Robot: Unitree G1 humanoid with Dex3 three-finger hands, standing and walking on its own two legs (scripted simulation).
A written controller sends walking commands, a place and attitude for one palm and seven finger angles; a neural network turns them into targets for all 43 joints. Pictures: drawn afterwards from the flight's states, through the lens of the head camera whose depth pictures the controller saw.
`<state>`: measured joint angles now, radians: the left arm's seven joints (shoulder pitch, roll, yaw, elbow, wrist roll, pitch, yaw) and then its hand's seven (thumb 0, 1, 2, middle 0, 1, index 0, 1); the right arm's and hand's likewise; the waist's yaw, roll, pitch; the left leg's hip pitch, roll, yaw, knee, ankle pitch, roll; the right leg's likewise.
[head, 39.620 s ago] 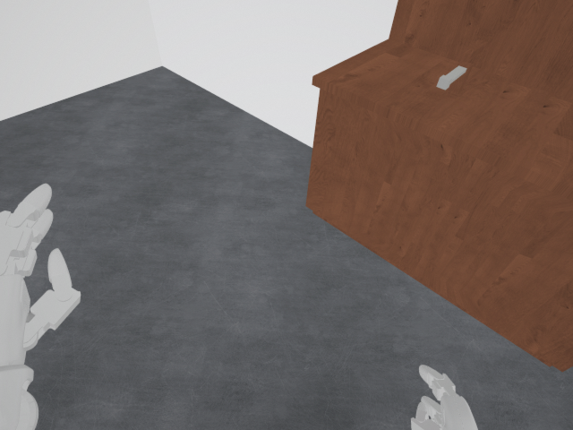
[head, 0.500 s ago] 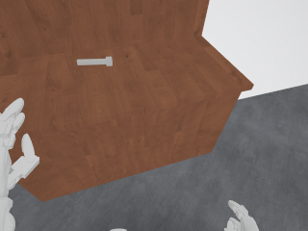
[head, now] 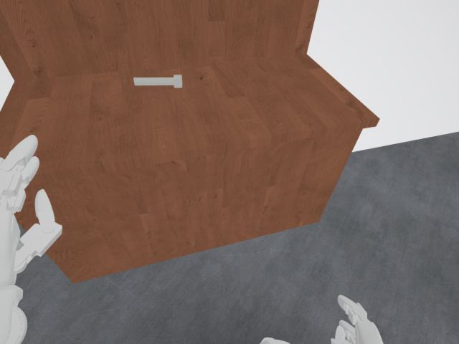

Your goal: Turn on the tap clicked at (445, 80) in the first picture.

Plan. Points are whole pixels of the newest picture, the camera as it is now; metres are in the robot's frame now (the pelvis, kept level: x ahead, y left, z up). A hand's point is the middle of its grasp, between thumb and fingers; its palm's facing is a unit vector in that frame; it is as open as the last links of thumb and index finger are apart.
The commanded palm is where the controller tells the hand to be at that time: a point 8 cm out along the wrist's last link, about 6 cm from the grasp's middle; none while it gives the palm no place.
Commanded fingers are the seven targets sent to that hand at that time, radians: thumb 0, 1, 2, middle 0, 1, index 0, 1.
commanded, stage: stop stepping back and stand still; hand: left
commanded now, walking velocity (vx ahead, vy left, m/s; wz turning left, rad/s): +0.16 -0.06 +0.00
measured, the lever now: (177, 81) +0.81 +0.20 +0.06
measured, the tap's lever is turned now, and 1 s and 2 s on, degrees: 78 78 78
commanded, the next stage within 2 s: stand and check the lever's angle in 0.30 s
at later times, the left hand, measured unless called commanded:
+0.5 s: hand (47, 213) +0.23 +0.25 +0.18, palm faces +0.44 -0.81 -0.39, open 7.4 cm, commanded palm +0.17 +0.28 +0.19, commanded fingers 0.00 0.90 0.90 -0.20 -0.30 -0.20 -0.30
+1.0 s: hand (54, 199) +0.26 +0.26 +0.17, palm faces +0.40 -0.85 -0.35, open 7.4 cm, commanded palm +0.21 +0.30 +0.19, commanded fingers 0.00 0.90 0.90 -0.20 -0.30 -0.20 -0.30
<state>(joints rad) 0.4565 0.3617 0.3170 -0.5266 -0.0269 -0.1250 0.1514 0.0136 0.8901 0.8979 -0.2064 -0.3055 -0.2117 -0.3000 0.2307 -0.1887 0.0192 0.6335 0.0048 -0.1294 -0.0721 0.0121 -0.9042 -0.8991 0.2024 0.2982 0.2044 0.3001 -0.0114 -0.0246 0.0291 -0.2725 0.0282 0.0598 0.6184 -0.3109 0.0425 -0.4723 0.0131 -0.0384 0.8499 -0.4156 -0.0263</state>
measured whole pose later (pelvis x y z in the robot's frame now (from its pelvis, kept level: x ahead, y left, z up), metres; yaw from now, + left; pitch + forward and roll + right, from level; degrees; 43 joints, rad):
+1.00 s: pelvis +0.05 +0.02 +0.02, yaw +0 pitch -1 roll -1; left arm 0.47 0.34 0.31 -0.46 -0.05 -0.14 0.15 0.01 0.89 0.90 -0.20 -0.31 -0.21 -0.30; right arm 0.17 -0.20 0.02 0.60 0.01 -0.09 -0.07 0.01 -0.90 -0.90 0.20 0.30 0.20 0.30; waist 0.01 0.00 0.04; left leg -0.21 0.02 0.06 0.45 -0.22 0.03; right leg -0.16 -0.01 -0.01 0.39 -0.20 0.02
